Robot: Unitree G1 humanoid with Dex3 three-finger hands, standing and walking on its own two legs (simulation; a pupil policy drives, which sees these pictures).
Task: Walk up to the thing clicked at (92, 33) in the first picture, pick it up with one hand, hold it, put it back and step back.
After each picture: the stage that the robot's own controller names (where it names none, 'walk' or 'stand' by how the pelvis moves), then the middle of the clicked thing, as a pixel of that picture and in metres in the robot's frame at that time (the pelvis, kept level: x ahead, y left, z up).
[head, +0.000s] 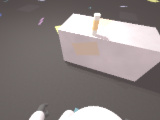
stand; (95, 25) +1.00 -0.01 +0.03
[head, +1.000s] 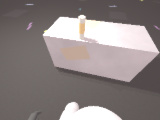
walk; (81, 28) +0.89 +0.18 +0.05
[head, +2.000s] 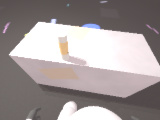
walk; (63, 47) +0.49 +0.25 +0.05
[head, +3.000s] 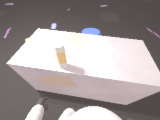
stand; (61, 56) +0.44 +0.23 +0.03
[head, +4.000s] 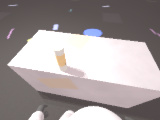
stand; (61, 59) +0.42 +0.24 +0.02
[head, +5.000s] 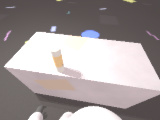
stand; (58, 60) +0.41 +0.26 +0.02
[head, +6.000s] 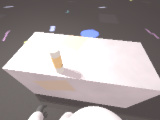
stand; (57, 61) +0.40 +0.26 +0.02
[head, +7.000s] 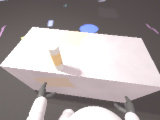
rise first; (56, 58) +0.41 +0.26 +0.03
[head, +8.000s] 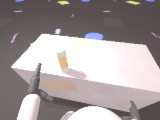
go down; (62, 61) +0.41 +0.25 +0.03
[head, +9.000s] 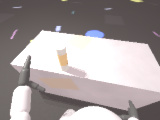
go down; (62, 58) +0.42 +0.24 +0.03
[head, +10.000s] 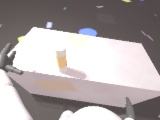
go down; (61, 60) +0.40 +0.22 +0.05
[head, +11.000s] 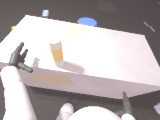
close in; (57, 53) +0.41 +0.22 +0.07
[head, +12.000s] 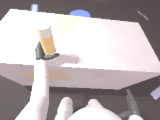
close; (48, 44) +0.44 +0.25 +0.10
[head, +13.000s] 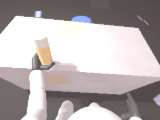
lift; (45, 54) +0.38 +0.27 +0.10
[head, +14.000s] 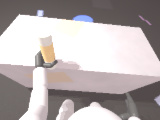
lift; (48, 52) +0.39 +0.26 +0.10
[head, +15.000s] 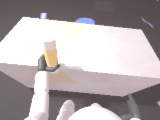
lift; (51, 56) +0.37 +0.24 +0.10
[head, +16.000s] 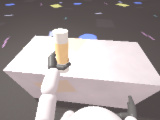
lift; (62, 53) +0.34 +0.17 +0.21
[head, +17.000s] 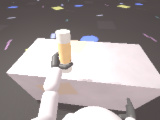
hold; (65, 53) +0.35 +0.17 +0.20
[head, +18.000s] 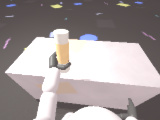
hold; (63, 53) +0.34 +0.17 +0.20
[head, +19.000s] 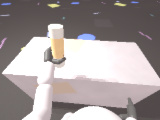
crouch; (58, 48) +0.37 +0.20 +0.21
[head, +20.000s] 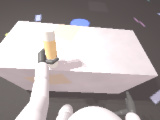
lower; (50, 49) +0.43 +0.24 +0.09
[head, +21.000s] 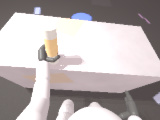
lower; (51, 46) +0.43 +0.24 +0.10
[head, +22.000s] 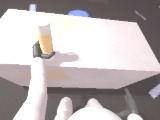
lower; (46, 43) +0.45 +0.25 +0.11
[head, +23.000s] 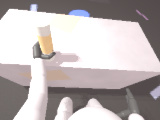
lower; (46, 43) +0.45 +0.25 +0.11
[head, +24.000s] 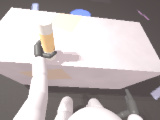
rest; (48, 42) +0.45 +0.25 +0.11
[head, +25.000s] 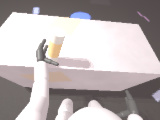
withdraw; (54, 48) +0.42 +0.21 +0.10
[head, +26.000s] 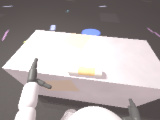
sink last; (84, 70) +0.39 +0.06 -0.02
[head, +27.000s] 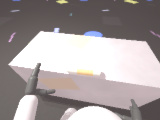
stand; (83, 70) +0.40 +0.08 -0.03
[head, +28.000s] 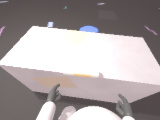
stand; (80, 71) +0.36 +0.07 -0.02
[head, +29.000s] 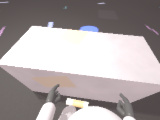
stand; (77, 103) +0.25 +0.08 -0.55
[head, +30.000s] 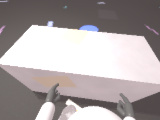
stand; (75, 107) +0.22 +0.10 -0.69
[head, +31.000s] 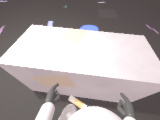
stand; (77, 102) +0.27 +0.08 -0.68
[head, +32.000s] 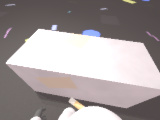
stand; (77, 105) +0.28 +0.07 -0.73
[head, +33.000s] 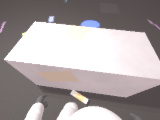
walk; (79, 96) +0.31 +0.06 -0.73
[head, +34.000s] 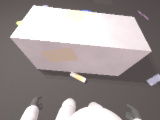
walk; (77, 77) +0.54 +0.09 -0.73
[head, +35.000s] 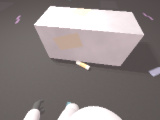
stand; (82, 64) +0.86 +0.12 -0.72
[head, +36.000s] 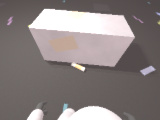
stand; (78, 66) +0.85 +0.16 -0.74
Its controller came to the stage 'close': yes
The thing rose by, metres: 0.20
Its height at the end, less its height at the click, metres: -0.77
